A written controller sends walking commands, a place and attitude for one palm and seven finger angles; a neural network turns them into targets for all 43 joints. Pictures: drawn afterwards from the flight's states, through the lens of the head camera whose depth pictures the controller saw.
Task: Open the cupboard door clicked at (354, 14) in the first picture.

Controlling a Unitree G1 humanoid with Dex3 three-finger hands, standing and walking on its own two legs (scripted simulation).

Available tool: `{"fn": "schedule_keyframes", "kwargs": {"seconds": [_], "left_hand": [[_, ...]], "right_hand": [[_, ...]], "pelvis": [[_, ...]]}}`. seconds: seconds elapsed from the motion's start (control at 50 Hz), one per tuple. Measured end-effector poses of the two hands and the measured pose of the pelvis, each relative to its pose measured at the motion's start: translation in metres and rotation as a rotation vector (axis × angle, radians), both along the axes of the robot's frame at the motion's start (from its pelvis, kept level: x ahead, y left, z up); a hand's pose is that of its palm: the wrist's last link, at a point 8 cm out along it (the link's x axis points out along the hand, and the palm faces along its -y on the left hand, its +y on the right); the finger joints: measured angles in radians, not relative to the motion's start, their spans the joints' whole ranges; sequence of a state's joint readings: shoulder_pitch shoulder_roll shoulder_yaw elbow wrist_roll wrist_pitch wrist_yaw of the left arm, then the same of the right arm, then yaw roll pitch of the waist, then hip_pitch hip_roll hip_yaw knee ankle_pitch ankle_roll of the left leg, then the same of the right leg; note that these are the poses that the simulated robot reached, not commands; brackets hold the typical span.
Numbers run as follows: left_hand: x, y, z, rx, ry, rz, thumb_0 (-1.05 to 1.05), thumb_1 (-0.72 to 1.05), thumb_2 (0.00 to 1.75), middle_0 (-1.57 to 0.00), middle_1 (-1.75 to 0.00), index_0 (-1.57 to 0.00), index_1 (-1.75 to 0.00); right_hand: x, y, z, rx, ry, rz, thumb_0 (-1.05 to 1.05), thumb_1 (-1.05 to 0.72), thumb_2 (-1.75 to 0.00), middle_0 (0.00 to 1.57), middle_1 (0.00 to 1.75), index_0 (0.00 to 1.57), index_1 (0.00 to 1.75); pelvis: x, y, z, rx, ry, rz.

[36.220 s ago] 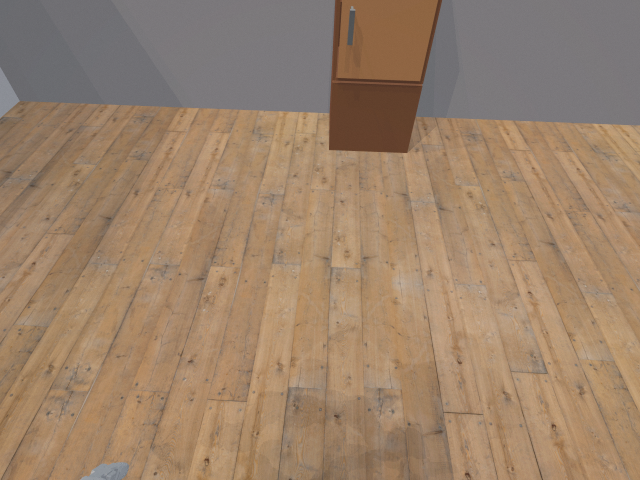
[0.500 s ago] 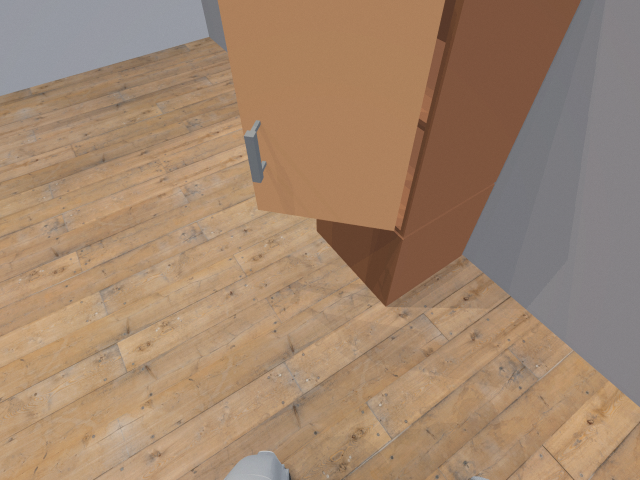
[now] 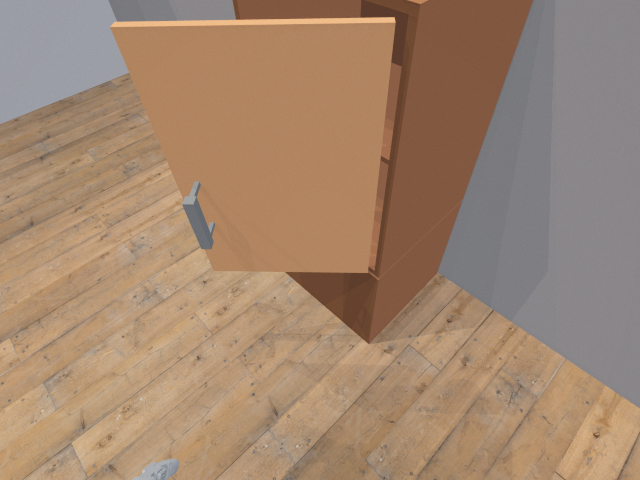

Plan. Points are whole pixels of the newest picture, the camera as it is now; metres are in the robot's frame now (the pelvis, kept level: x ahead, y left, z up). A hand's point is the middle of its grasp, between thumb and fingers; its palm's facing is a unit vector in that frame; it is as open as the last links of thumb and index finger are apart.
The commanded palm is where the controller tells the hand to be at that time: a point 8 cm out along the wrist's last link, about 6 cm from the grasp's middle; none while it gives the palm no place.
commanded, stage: come to a stop and stand still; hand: left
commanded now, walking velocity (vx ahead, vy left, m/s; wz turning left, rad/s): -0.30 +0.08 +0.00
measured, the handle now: (201, 216) +0.60 +0.27 -0.10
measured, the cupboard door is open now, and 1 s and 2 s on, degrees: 43 43 43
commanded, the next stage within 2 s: look again from close up in 1.64 s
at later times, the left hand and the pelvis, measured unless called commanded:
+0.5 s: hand out of the picture +0.03 +0.25 -0.17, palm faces +0.08 -0.98 -0.19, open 7.3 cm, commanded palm none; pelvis +0.00 +0.05 +0.01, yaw +0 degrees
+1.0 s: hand out of the picture +0.04 +0.16 -0.17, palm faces +0.02 -0.98 -0.20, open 7.2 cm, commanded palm none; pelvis +0.00 -0.02 +0.01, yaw +0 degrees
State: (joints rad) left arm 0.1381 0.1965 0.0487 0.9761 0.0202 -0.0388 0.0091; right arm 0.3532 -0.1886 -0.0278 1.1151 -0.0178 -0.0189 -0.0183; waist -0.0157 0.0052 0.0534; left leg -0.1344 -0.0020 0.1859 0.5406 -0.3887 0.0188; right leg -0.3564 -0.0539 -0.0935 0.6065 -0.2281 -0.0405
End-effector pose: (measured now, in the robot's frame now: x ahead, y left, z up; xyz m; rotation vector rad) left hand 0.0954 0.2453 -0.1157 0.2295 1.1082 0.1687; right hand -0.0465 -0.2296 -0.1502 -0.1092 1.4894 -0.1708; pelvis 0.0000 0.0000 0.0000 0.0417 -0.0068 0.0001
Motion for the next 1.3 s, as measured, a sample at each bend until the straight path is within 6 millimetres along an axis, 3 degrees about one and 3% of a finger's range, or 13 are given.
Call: {"fn": "schedule_keyframes", "kwargs": {"seconds": [0.08,0.18,0.32,0.4,0.5,0.64,0.8,0.9,1.06,1.3], "left_hand": [[0.012,-0.014,-0.002,-0.019,0.029,-0.022,0.01,0.92,0.90,-0.19,-0.30,-0.20,-0.30],[0.005,-0.020,-0.008,-0.066,0.075,0.012,0.00,0.91,0.90,-0.20,-0.30,-0.20,-0.30],[-0.018,0.019,-0.026,-0.083,0.108,0.064,0.00,0.92,0.90,-0.20,-0.30,-0.21,-0.30],[-0.039,0.040,-0.031,-0.088,0.157,0.099,0.00,0.92,0.90,-0.20,-0.30,-0.20,-0.30],[-0.070,0.051,-0.024,-0.091,0.231,0.118,0.01,0.91,0.90,-0.19,-0.30,-0.20,-0.30],[-0.096,0.043,-0.018,-0.078,0.336,0.080,0.01,0.91,0.90,-0.19,-0.30,-0.20,-0.30],[-0.078,0.001,-0.019,-0.051,0.249,0.035,0.01,0.91,0.90,-0.19,-0.30,-0.20,-0.30],[-0.069,-0.026,-0.017,-0.065,0.211,0.032,0.01,0.92,0.90,-0.20,-0.30,-0.20,-0.30],[-0.066,-0.042,-0.018,-0.067,0.198,0.055,0.01,0.94,0.90,-0.20,-0.30,-0.20,-0.30],[-0.094,-0.060,-0.019,-0.093,0.287,0.093,0.01,0.92,0.90,-0.20,-0.30,-0.20,-0.30]], "right_hand": [[0.012,0.005,0.004,0.011,0.035,-0.029,0.01,-0.92,-0.90,0.20,0.30,0.19,0.30],[0.045,0.014,0.014,0.004,-0.012,-0.018,0.01,-0.91,-0.90,0.20,0.30,0.19,0.30],[0.087,0.030,0.018,-0.054,-0.145,0.032,0.00,-0.91,-0.90,0.20,0.30,0.19,0.30],[0.094,0.044,0.028,-0.079,-0.184,0.065,0.00,-0.91,-0.90,0.20,0.30,0.19,0.30],[0.100,0.050,0.039,-0.096,-0.201,0.088,0.00,-0.92,-0.89,0.20,0.30,0.20,0.30],[0.087,0.035,0.043,-0.103,-0.207,0.047,0.00,-0.91,-0.89,0.21,0.30,0.20,0.30],[0.037,-0.011,0.019,-0.076,-0.102,-0.024,0.00,-0.91,-0.89,0.20,0.30,0.20,0.30],[0.021,-0.025,0.015,-0.061,-0.053,-0.024,0.01,-0.91,-0.90,0.20,0.30,0.19,0.30],[0.023,-0.023,0.014,-0.026,-0.045,-0.012,0.01,-0.91,-0.90,0.20,0.30,0.19,0.30],[0.043,-0.022,0.013,-0.003,-0.049,0.012,0.01,-0.92,-0.90,0.20,0.30,0.20,0.30]], "pelvis": [[0.012,-0.002,0.005,-0.019,0.003,0.014],[0.015,0.004,0.012,-0.014,0.005,0.013],[0.008,0.032,0.003,-0.054,-0.004,0.017],[0.005,0.043,0.005,-0.050,-0.003,0.014],[0.003,0.049,0.014,-0.059,0.021,0.006],[-0.004,0.039,0.019,-0.069,0.047,-0.023],[-0.014,0.003,0.007,-0.038,0.032,-0.027],[-0.008,-0.010,0.008,-0.049,0.012,-0.007],[-0.003,-0.029,0.010,-0.037,-0.014,0.000],[0.006,-0.035,0.012,-0.037,-0.012,0.004]]}}
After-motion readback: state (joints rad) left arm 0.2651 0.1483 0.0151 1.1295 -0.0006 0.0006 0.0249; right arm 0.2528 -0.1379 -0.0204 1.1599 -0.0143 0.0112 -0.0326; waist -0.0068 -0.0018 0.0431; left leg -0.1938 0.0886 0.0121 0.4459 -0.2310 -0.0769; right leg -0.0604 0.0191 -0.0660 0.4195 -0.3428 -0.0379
